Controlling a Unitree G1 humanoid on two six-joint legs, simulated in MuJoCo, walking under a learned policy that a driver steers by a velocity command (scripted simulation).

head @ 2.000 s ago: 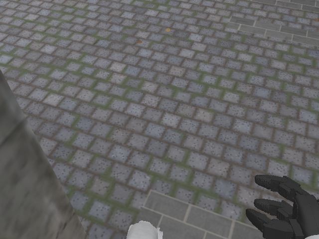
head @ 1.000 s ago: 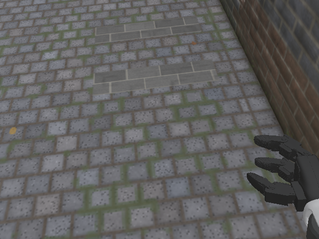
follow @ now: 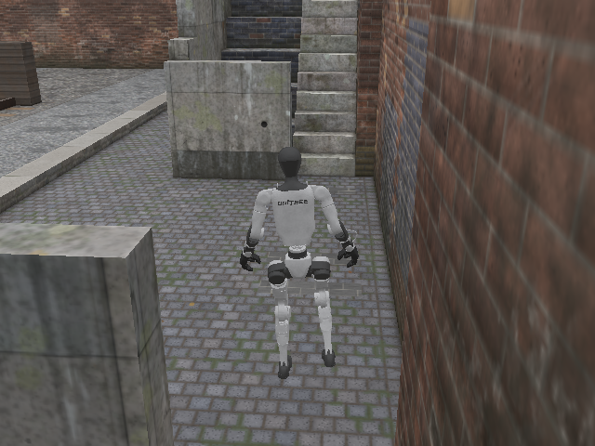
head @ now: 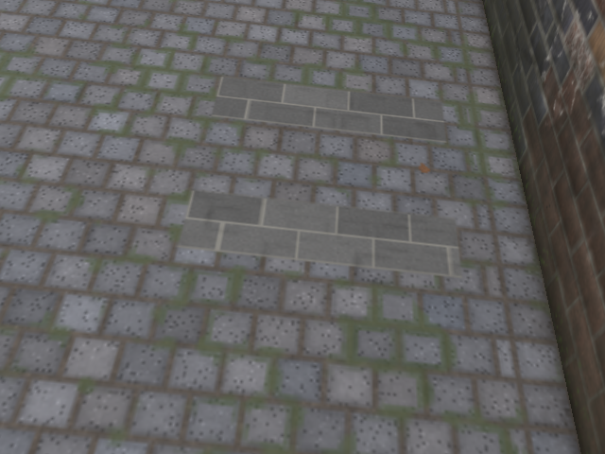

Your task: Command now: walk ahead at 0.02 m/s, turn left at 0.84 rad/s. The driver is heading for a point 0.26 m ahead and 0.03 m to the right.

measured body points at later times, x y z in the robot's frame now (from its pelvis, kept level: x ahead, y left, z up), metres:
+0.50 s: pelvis +0.03 -0.03 +0.00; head +0.04 -0.05 +0.45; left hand +0.11 +0.25 -0.10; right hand +0.23 -0.26 -0.10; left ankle +0.03 +0.08 -0.73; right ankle +0.03 -0.16 -0.74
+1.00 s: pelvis +0.03 -0.03 +0.00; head +0.04 -0.03 +0.45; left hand +0.09 +0.24 -0.13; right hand +0.19 -0.27 -0.12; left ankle +0.03 +0.09 -0.74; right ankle +0.03 -0.16 -0.74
